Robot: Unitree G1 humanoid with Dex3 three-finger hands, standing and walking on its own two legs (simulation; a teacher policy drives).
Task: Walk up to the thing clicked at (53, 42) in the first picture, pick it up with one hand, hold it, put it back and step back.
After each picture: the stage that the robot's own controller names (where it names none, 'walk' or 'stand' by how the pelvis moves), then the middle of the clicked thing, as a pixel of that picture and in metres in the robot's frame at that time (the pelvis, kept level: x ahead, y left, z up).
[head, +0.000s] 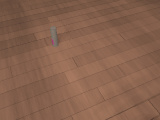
stand; (54, 37) +1.44 +0.36 -0.65
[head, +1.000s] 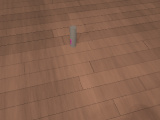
walk; (73, 36) +1.33 +0.17 -0.63
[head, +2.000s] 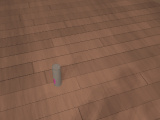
walk; (57, 75) +0.85 +0.21 -0.64
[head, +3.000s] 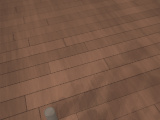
walk; (52, 118) +0.47 +0.23 -0.64
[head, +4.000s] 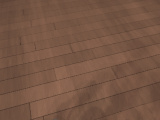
stand; out of the picture +0.39 +0.21 -0.65
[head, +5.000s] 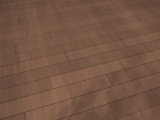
stand; out of the picture +0.37 +0.22 -0.66
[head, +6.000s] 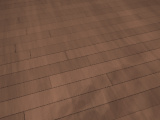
stand; out of the picture +0.37 +0.22 -0.66
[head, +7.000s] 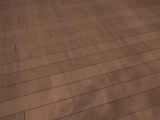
stand; out of the picture +0.36 +0.22 -0.66
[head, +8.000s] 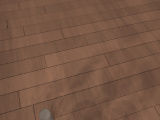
go down; (47, 119) +0.39 +0.22 -0.62
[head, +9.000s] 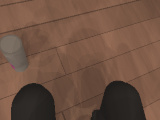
go down; (16, 56) +0.45 +0.24 -0.24
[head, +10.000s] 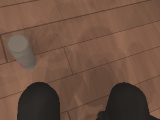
close in; (24, 55) +0.45 +0.24 -0.24
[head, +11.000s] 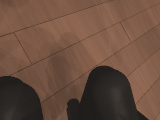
close in; out of the picture +0.43 +0.27 -0.16
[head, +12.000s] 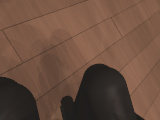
close; out of the picture +0.43 +0.28 -0.16
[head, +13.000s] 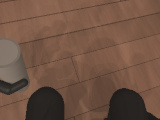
lift; (13, 71) +0.35 +0.24 -0.03
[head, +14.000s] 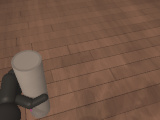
hold; (34, 89) +0.31 +0.16 +0.07
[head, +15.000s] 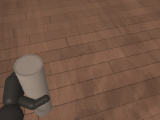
hold; (36, 90) +0.32 +0.16 +0.04
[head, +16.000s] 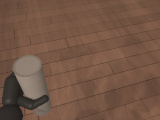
hold; (36, 90) +0.32 +0.16 +0.04
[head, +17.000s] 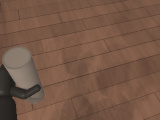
crouch; (28, 80) +0.36 +0.18 -0.01
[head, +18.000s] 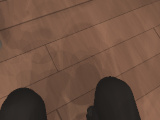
lower; out of the picture +0.50 +0.25 -0.04
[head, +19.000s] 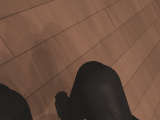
lower; out of the picture +0.46 +0.29 -0.16
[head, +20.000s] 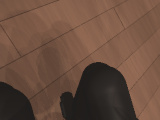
lower; out of the picture +0.45 +0.29 -0.16
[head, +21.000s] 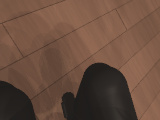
lower; out of the picture +0.44 +0.28 -0.17
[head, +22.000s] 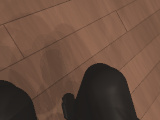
lower; out of the picture +0.43 +0.28 -0.17
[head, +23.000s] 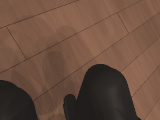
open; out of the picture +0.44 +0.28 -0.17
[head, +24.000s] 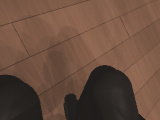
stand; out of the picture +0.43 +0.27 -0.17
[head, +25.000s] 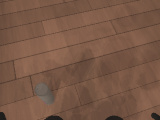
stand; (45, 95) +0.41 +0.21 -0.47
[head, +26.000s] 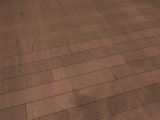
stand; out of the picture +0.39 +0.20 -0.60
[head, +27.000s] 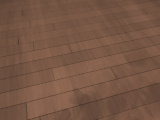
stand; out of the picture +0.39 +0.20 -0.60
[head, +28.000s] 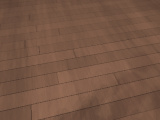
stand; out of the picture +0.39 +0.19 -0.64
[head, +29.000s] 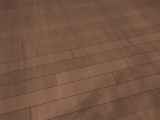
stand; out of the picture +0.38 +0.20 -0.66
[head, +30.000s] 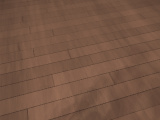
stand; out of the picture +0.37 +0.21 -0.66
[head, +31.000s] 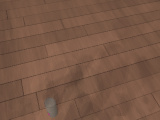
walk; (51, 108) +0.43 +0.18 -0.64
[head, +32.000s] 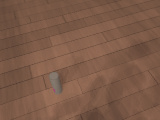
walk; (56, 84) +0.66 +0.25 -0.62
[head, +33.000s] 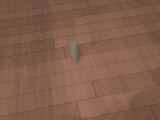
stand; (74, 52) +0.98 +0.15 -0.63
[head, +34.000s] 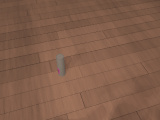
stand; (61, 65) +0.96 +0.21 -0.65
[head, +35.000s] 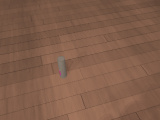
stand; (62, 67) +1.01 +0.22 -0.66
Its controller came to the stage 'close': yes
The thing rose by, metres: 0.67
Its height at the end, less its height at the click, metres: +0.00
